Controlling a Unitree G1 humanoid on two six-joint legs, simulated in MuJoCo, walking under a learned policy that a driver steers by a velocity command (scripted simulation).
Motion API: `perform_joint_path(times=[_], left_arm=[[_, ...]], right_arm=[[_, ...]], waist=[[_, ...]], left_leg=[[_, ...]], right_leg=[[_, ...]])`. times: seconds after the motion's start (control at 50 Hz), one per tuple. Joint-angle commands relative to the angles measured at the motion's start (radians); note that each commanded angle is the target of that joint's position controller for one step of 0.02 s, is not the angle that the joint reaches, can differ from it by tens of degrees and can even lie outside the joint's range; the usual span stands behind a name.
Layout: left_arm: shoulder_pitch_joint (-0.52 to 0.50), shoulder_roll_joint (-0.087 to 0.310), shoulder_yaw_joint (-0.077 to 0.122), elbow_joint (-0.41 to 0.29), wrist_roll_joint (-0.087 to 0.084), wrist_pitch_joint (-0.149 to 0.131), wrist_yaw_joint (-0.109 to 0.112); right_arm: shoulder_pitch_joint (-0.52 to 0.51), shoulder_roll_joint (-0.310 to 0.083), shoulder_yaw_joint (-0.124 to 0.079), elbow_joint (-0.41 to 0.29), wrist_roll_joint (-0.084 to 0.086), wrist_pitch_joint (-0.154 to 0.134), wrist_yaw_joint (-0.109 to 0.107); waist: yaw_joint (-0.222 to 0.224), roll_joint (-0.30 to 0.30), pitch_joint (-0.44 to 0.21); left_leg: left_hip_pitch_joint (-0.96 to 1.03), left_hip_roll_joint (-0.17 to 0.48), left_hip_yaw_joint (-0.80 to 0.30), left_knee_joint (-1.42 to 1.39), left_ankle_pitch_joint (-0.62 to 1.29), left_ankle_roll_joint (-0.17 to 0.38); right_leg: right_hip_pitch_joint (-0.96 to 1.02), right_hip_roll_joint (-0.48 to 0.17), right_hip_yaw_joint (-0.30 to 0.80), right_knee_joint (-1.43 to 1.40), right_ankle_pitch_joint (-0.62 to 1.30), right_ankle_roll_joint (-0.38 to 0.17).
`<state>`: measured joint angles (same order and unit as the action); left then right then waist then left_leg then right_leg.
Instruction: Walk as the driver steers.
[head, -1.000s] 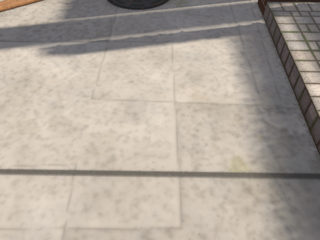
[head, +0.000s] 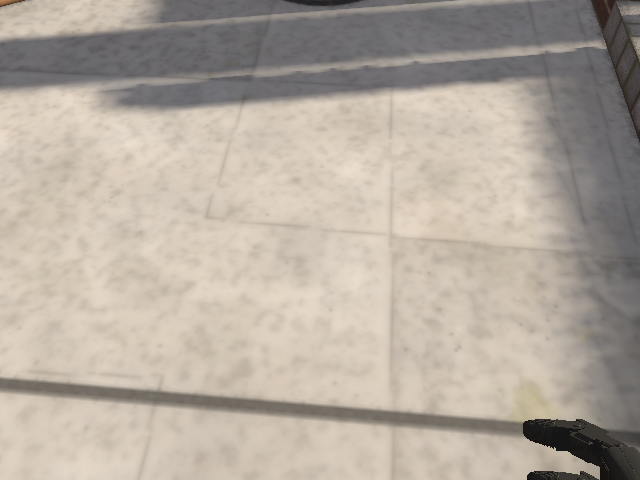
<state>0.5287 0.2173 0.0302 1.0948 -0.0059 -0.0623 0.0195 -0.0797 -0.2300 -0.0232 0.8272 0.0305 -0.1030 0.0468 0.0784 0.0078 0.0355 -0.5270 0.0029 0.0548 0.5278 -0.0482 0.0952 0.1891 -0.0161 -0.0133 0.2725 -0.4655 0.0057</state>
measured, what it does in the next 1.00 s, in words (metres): walks ahead, turning left: right foot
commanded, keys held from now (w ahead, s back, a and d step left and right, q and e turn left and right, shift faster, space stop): w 0.40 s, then w+q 0.60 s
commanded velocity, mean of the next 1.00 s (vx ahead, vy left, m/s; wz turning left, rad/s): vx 0.49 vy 0.00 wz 0.23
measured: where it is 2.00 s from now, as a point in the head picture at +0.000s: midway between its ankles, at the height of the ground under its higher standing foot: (245, 238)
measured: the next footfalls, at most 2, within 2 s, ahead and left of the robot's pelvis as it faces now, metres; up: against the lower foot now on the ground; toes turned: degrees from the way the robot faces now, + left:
right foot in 0.54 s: +0.50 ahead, -0.13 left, +0.00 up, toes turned +1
left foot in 1.08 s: +0.73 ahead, +0.18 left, +0.00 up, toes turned +23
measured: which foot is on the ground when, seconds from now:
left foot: down 0.00-0.54, up 0.56-1.00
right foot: down 0.00-0.02, up 0.04-0.52, down 0.54-1.00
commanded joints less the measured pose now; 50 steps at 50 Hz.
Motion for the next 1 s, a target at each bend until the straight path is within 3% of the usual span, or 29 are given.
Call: perform_joint_path(times=[0.02,0.04,0.06,0.08,0.1,0.14,0.18,0.24,0.28,0.36,0.42,0.46,0.5,0.52,0.54,0.56,0.58,0.6,0.62,0.64,0.66,0.7,0.76,0.88,0.94,1.0], left_arm=[[0.044,0.054,-0.003,-0.088,0.021,-0.010,-0.012],[0.069,-0.001,-0.020,-0.069,-0.001,-0.039,-0.020],[-0.034,0.098,0.008,-0.101,-0.031,-0.064,-0.024],[-0.132,0.135,0.016,-0.134,-0.047,-0.075,-0.021],[-0.173,0.133,0.021,-0.142,-0.040,-0.074,-0.012],[-0.140,0.100,0.030,-0.136,-0.019,-0.046,0.000],[-0.134,0.072,0.031,-0.141,-0.015,-0.025,0.002],[-0.269,0.099,0.040,-0.198,-0.001,-0.019,0.005],[-0.350,0.095,0.039,-0.226,0.003,-0.026,-0.001],[-0.507,0.072,0.025,-0.270,-0.006,-0.037,-0.020],[-0.599,0.079,0.019,-0.308,-0.012,-0.042,-0.038],[-0.623,0.096,0.022,-0.332,-0.014,-0.051,-0.050],[-0.563,0.133,0.035,-0.327,-0.015,-0.060,-0.054],[-0.465,0.164,0.051,-0.303,-0.014,-0.065,-0.051],[-0.283,0.222,0.078,-0.254,-0.009,-0.068,-0.042],[-0.116,0.314,0.102,-0.228,0.014,-0.067,-0.032],[-0.073,0.311,0.098,-0.213,0.011,-0.056,-0.037],[-0.110,0.210,0.070,-0.222,0.008,-0.055,-0.034],[-0.202,0.175,0.058,-0.238,0.004,-0.055,-0.029],[-0.275,0.149,0.049,-0.246,0.007,-0.057,-0.031],[-0.318,0.125,0.044,-0.246,0.011,-0.060,-0.034],[-0.352,0.104,0.042,-0.235,0.020,-0.065,-0.035],[-0.339,0.134,0.055,-0.215,0.022,-0.070,-0.023],[-0.290,0.185,0.071,-0.201,0.016,-0.054,0.004],[-0.237,0.205,0.080,-0.187,0.002,-0.036,0.008],[-0.232,0.229,0.090,-0.186,-0.012,-0.014,0.008]], right_arm=[[0.512,-0.304,-0.102,0.086,-0.024,0.009,-0.022],[0.531,-0.264,-0.087,0.101,-0.024,0.015,-0.017],[0.429,-0.198,-0.066,0.093,-0.015,0.008,-0.013],[0.331,-0.154,-0.053,0.070,-0.016,0.002,-0.014],[0.255,-0.126,-0.043,0.060,-0.025,-0.007,-0.007],[0.209,-0.085,-0.031,0.066,-0.040,-0.017,0.001],[0.243,-0.091,-0.031,0.090,-0.035,-0.020,-0.002],[0.307,-0.141,-0.040,0.114,-0.036,-0.019,-0.026],[0.345,-0.151,-0.040,0.122,-0.034,-0.012,-0.040],[0.432,-0.171,-0.043,0.143,-0.020,-0.004,-0.051],[0.503,-0.170,-0.045,0.171,-0.012,0.012,-0.052],[0.520,-0.177,-0.050,0.178,-0.010,0.026,-0.056],[0.498,-0.199,-0.059,0.169,-0.009,0.036,-0.059],[0.471,-0.201,-0.059,0.158,-0.010,0.040,-0.058],[0.459,-0.171,-0.047,0.143,-0.020,0.040,-0.056],[0.504,-0.089,-0.022,0.111,-0.031,0.030,-0.052],[0.592,-0.011,0.001,0.118,-0.016,0.011,-0.049],[0.514,-0.139,-0.033,0.115,0.015,0.002,-0.050],[0.437,-0.169,-0.044,0.087,0.026,-0.001,-0.054],[0.401,-0.157,-0.048,0.084,0.016,0.002,-0.061],[0.402,-0.136,-0.054,0.085,0.007,0.013,-0.063],[0.433,-0.082,-0.055,0.085,0.009,0.042,-0.058],[0.386,-0.069,-0.060,0.045,0.002,0.068,-0.057],[0.197,-0.054,-0.050,-0.035,-0.011,0.059,-0.024],[0.104,-0.054,-0.044,-0.083,-0.011,0.059,-0.004],[0.080,-0.077,-0.052,-0.123,-0.007,0.062,0.012]], waist=[[-0.228,0.091,-0.354],[-0.209,0.247,-0.475],[-0.197,0.182,-0.294],[-0.167,0.112,-0.163],[-0.126,0.026,-0.085],[-0.059,0.054,-0.054],[-0.042,0.060,-0.025],[-0.059,0.035,0.024],[-0.080,0.028,0.029],[-0.135,0.027,0.041],[-0.164,0.022,0.064],[-0.151,0.030,0.065],[-0.104,0.059,0.026],[-0.044,0.068,-0.033],[0.034,0.059,-0.161],[0.056,-0.080,-0.337],[0.027,-0.297,-0.480],[0.043,-0.200,-0.369],[0.022,-0.157,-0.224],[-0.008,-0.091,-0.152],[-0.040,-0.090,-0.097],[-0.083,-0.113,-0.060],[-0.097,-0.082,-0.011],[-0.050,-0.047,0.039],[-0.019,-0.036,0.066],[-0.038,-0.059,0.054]], left_leg=[[0.930,0.272,-0.433,0.013,-0.172,0.196],[1.001,0.409,-0.847,-0.223,-0.352,0.281],[0.852,0.362,-0.765,-0.271,-0.406,0.219],[0.675,0.331,-0.597,-0.288,-0.337,0.181],[0.501,0.293,-0.467,-0.319,-0.207,0.159],[0.331,0.222,-0.317,-0.369,-0.111,0.132],[0.267,0.204,-0.254,-0.410,-0.073,0.147],[0.287,0.206,-0.217,-0.446,-0.032,0.161],[0.325,0.192,-0.183,-0.445,0.006,0.143],[0.376,0.170,-0.120,-0.440,0.024,0.110],[0.490,0.209,-0.138,-0.392,0.041,0.110],[0.560,0.242,-0.173,-0.336,0.085,0.102],[0.581,0.253,-0.199,-0.259,0.207,0.085],[0.562,0.223,-0.180,-0.151,0.355,0.066],[0.459,0.162,-0.143,0.056,0.373,0.035],[0.130,0.043,-0.074,0.422,0.090,-0.026],[-0.112,-0.061,-0.123,0.670,-0.536,-0.056],[-0.195,-0.003,-0.206,0.771,-0.518,-0.045],[-0.232,0.044,-0.174,0.774,-0.422,-0.038],[-0.192,0.087,-0.159,0.737,-0.335,-0.041],[-0.143,0.116,-0.162,0.692,-0.278,-0.043],[-0.070,0.141,-0.155,0.658,-0.228,-0.045],[-0.132,0.152,-0.157,0.599,-0.145,-0.059],[-0.154,0.132,-0.083,0.268,0.088,-0.066],[-0.184,0.121,-0.045,0.176,0.064,-0.047],[-0.146,0.081,0.007,0.130,-0.053,-0.007]], right_leg=[[-0.622,-0.032,-0.011,0.791,0.597,-0.033],[-0.791,0.089,0.102,1.052,-0.066,-0.017],[-0.895,0.022,0.155,1.143,-0.040,-0.046],[-0.909,-0.032,0.119,1.131,0.045,-0.065],[-0.859,-0.081,0.099,1.064,0.131,-0.066],[-0.733,-0.132,0.103,0.966,0.198,-0.067],[-0.723,-0.142,0.086,0.904,0.209,-0.058],[-0.850,-0.159,0.077,0.747,0.342,-0.023],[-0.883,-0.151,0.067,0.603,0.463,-0.013],[-0.823,-0.097,0.016,0.364,0.602,-0.010],[-0.852,-0.080,0.021,0.283,0.561,-0.018],[-0.852,-0.068,0.036,0.235,0.486,-0.034],[-0.735,-0.038,0.024,0.204,0.412,-0.051],[-0.583,-0.008,-0.001,0.179,0.401,-0.071],[-0.307,-0.034,0.019,0.212,0.427,-0.108],[0.096,-0.274,0.306,0.239,0.389,-0.208],[0.277,-0.434,0.681,0.103,0.231,-0.294],[0.186,-0.394,0.628,0.059,0.161,-0.247],[0.034,-0.370,0.468,0.033,0.217,-0.206],[-0.109,-0.333,0.364,-0.006,0.285,-0.189],[-0.215,-0.298,0.270,-0.048,0.331,-0.175],[-0.321,-0.259,0.150,-0.107,0.369,-0.170],[-0.353,-0.258,0.037,-0.146,0.470,-0.186],[-0.293,-0.244,-0.128,-0.167,0.511,-0.168],[-0.190,-0.273,-0.165,-0.135,0.539,-0.160],[-0.099,-0.298,-0.200,-0.039,0.748,-0.134]])
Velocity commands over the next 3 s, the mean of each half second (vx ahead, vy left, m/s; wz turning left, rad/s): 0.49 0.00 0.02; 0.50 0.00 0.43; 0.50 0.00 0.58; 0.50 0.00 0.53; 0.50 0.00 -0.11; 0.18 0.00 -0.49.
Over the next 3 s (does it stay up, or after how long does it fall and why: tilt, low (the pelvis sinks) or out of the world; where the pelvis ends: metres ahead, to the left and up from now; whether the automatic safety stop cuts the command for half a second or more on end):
stays up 1.33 0.63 0.02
